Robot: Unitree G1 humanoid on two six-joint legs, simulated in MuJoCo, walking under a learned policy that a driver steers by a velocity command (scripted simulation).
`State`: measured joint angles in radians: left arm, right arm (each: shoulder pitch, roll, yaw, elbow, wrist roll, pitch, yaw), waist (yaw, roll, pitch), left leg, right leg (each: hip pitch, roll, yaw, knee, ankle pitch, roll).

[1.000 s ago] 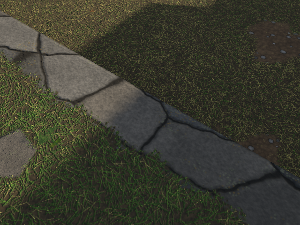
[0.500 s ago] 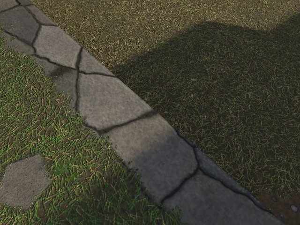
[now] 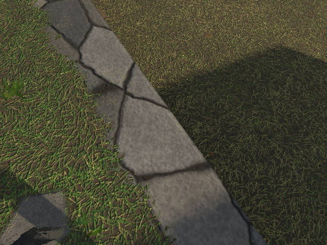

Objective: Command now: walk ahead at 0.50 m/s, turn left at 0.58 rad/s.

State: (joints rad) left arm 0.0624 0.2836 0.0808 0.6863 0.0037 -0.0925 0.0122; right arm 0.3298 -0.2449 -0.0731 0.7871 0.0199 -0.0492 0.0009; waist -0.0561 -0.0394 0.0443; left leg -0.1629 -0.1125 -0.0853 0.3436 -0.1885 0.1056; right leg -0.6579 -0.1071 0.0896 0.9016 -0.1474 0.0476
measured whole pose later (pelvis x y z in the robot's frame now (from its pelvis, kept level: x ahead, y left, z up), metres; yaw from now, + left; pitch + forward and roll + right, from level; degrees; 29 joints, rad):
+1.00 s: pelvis +0.23 +0.00 -0.01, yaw +36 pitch +2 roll -2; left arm 0.06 0.28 0.07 0.66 0.00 0.01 0.01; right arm 0.15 -0.29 -0.07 0.59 -0.01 0.05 -0.03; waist -0.02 0.00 0.04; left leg -0.38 -0.07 -0.14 0.54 -0.20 0.04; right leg -0.48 0.02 0.05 0.83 -0.38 0.07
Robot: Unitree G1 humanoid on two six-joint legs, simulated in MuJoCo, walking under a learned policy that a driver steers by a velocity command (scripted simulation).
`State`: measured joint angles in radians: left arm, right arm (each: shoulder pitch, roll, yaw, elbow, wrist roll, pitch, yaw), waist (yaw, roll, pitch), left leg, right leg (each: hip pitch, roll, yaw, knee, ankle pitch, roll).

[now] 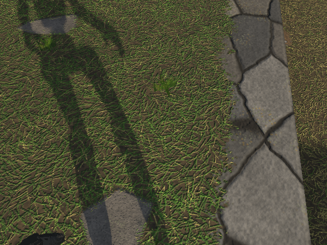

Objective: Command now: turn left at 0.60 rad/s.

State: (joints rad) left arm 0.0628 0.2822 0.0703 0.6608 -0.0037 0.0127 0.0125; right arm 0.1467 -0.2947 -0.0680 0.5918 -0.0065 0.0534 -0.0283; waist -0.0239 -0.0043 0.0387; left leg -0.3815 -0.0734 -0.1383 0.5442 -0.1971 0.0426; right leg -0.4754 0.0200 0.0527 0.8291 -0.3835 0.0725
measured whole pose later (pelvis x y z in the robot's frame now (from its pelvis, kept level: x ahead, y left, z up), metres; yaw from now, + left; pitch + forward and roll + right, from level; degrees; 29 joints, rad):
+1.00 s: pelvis +0.22 +0.00 +0.00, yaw +12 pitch +2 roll +0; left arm 0.17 0.27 0.03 0.68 -0.01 -0.08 -0.04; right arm 0.38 -0.29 -0.04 0.76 0.02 -0.05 0.00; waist -0.03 0.02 0.02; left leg -0.35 0.02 -0.06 1.15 -0.40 0.02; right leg -0.39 0.02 -0.06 0.54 -0.19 -0.06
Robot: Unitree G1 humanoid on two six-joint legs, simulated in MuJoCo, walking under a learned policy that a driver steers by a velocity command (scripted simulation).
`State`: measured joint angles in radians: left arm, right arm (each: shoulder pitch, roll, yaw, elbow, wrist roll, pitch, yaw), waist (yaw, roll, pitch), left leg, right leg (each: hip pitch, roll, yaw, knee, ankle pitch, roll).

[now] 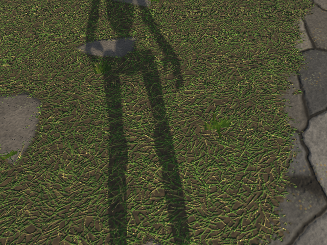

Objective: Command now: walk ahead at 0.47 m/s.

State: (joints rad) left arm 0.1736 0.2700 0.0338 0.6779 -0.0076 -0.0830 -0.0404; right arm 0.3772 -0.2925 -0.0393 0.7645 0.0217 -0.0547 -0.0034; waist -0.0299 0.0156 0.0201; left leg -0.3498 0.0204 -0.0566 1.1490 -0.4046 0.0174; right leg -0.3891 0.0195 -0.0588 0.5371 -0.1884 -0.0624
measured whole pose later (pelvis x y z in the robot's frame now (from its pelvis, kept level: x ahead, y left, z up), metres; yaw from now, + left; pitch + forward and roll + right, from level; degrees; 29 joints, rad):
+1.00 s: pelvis +0.57 -0.01 -0.02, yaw -12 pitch +2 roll +1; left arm 0.11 0.29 0.05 0.63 -0.02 -0.04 -0.05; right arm 0.30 -0.30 -0.06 0.84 0.00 -0.05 -0.01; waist -0.04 -0.01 0.05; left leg -0.08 0.06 0.12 0.80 -0.48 -0.02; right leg -0.53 0.02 -0.04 0.64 -0.14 -0.09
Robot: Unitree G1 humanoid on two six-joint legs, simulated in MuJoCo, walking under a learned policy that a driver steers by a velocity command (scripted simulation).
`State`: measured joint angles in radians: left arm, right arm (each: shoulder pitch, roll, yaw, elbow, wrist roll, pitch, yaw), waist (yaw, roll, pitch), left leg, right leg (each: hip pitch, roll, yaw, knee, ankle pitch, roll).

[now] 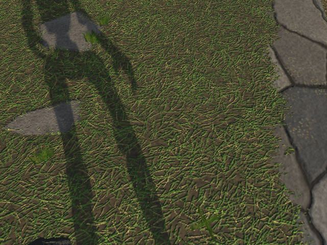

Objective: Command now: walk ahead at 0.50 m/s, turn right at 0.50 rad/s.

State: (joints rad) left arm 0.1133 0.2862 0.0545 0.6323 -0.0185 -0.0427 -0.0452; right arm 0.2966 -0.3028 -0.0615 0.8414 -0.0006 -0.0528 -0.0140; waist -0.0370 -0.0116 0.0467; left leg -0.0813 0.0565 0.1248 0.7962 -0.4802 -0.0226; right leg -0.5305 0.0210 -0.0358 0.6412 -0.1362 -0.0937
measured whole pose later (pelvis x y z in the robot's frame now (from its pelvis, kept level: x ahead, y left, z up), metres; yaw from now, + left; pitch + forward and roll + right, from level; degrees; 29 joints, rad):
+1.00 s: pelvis +0.59 +0.06 +0.01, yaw +24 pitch +2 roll -1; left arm 0.07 0.27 0.04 0.66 0.01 -0.12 -0.01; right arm 0.36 -0.31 -0.08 0.73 0.02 -0.02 -0.01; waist -0.06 0.02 0.00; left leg -0.16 -0.10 -0.24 0.71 -0.51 0.05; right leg -0.46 0.03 0.03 0.53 -0.10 0.00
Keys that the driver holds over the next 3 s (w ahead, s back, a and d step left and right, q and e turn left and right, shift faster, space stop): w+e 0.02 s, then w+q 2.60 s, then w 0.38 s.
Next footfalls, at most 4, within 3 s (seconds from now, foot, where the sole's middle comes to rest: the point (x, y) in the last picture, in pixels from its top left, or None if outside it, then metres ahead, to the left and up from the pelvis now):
0.50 left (134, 240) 0.46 0.14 -0.75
0.96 right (165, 168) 0.77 0.00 -0.75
1.50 left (83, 154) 0.86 0.38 -0.75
1.98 right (74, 100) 1.20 0.47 -0.75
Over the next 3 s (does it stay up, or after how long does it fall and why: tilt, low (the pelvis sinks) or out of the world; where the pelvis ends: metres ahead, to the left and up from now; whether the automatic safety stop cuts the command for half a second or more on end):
stays up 1.17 0.95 0.01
